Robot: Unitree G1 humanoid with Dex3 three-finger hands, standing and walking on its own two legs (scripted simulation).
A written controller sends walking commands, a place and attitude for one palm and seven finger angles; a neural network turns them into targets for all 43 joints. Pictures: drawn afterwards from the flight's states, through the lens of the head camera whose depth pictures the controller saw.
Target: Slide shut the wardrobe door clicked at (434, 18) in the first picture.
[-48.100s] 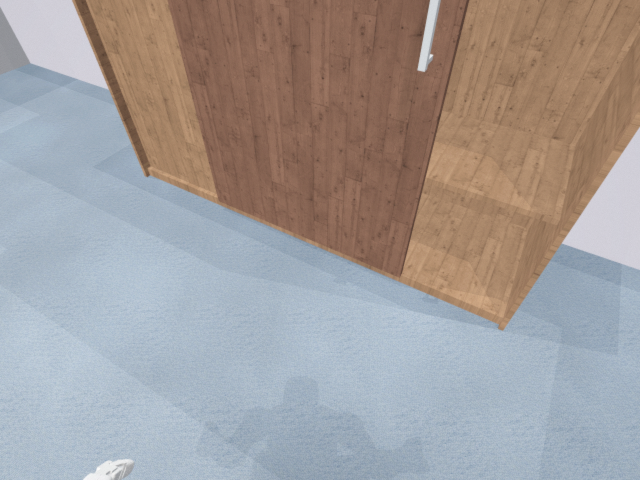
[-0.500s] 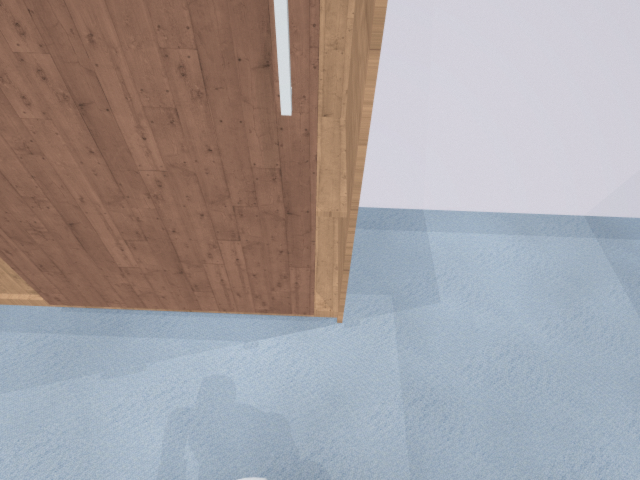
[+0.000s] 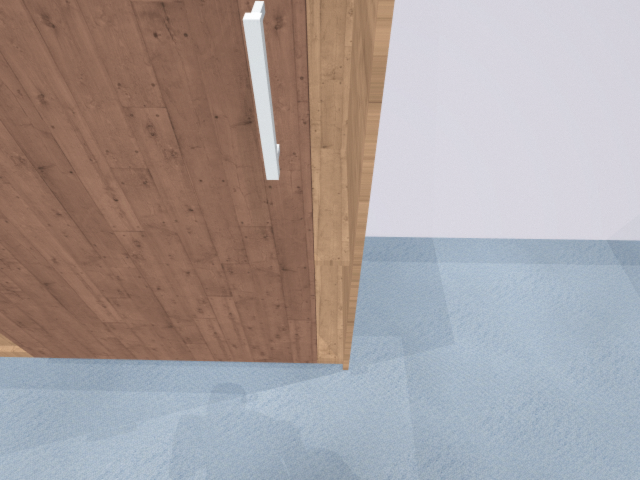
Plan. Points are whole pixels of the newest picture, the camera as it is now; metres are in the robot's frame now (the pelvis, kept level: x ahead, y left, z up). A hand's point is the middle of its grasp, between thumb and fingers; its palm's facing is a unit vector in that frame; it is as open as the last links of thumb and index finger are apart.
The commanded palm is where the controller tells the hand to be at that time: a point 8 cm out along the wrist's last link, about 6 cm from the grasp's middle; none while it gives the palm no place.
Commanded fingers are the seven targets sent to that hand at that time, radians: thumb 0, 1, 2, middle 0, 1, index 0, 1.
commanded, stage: come to a stop and stand still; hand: left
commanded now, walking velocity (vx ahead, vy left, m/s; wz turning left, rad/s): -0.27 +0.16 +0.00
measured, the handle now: (266, 100) +0.52 +0.09 +0.21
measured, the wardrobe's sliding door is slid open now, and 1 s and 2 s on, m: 0.08 0.08 0.08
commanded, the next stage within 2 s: look again from close up in 1.54 s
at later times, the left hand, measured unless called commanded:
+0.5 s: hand out of the picture +0.10 +0.25 -0.16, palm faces +0.00 -0.96 -0.26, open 7.4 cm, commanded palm none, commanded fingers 0.00 0.90 0.90 -0.20 -0.30 -0.20 -0.30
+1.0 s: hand out of the picture +0.02 +0.17 -0.17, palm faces -0.03 -0.98 -0.19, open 7.3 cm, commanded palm none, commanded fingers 0.00 0.90 0.90 -0.20 -0.30 -0.20 -0.30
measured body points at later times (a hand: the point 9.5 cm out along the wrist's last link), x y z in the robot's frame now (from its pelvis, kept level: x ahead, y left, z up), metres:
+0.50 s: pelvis +0.02 +0.03 +0.02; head +0.08 +0.06 +0.46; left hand +0.10 +0.30 -0.14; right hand +0.07 -0.22 -0.12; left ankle +0.03 +0.13 -0.73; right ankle -0.06 -0.10 -0.64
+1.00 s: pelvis -0.02 -0.01 +0.01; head +0.00 +0.00 +0.46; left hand +0.02 +0.22 -0.15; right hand -0.01 -0.25 -0.14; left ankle +0.01 +0.12 -0.73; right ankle -0.04 -0.13 -0.73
